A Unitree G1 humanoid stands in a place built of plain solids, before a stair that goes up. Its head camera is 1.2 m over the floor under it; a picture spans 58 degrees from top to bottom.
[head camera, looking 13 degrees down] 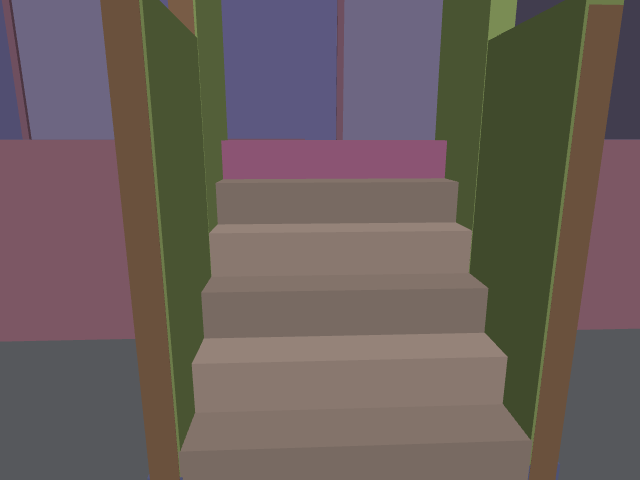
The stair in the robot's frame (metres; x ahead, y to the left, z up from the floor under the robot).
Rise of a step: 0.20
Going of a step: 0.21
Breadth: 1.20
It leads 3 degrees to the left of straight ahead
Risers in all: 6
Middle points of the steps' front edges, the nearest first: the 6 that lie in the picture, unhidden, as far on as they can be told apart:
1.26 -0.13 0.20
1.47 -0.12 0.40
1.68 -0.11 0.60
1.90 -0.10 0.80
2.11 -0.09 1.00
2.32 -0.08 1.20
